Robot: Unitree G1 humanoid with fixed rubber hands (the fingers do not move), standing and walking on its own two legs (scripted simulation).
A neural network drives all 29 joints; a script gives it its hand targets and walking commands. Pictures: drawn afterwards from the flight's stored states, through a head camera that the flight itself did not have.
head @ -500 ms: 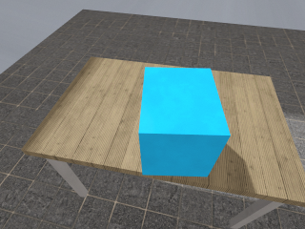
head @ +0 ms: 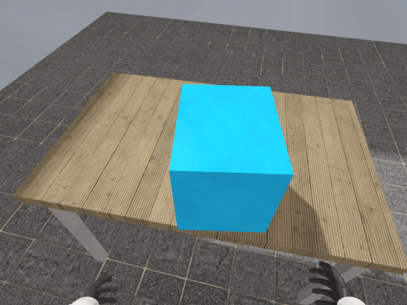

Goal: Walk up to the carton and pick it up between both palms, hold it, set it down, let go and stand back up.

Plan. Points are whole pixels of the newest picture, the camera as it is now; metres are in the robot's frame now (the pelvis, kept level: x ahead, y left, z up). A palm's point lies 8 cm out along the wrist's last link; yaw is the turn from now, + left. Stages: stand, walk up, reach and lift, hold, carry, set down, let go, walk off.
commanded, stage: reach and lift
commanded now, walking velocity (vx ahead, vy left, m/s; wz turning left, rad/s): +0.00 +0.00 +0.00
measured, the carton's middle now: (223, 158) +0.46 -0.04 -0.01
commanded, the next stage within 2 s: none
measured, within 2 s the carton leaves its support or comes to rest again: neither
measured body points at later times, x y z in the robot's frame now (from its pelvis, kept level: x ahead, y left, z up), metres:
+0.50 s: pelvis +0.01 +0.01 +0.02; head +0.01 +0.01 +0.47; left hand +0.17 +0.24 -0.09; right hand +0.17 -0.25 -0.06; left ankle +0.04 +0.14 -0.73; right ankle -0.01 -0.09 -0.73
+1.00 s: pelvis +0.01 +0.01 +0.02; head -0.01 +0.03 +0.47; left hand +0.18 +0.22 -0.06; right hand +0.17 -0.24 -0.03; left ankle +0.04 +0.14 -0.73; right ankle -0.01 -0.09 -0.73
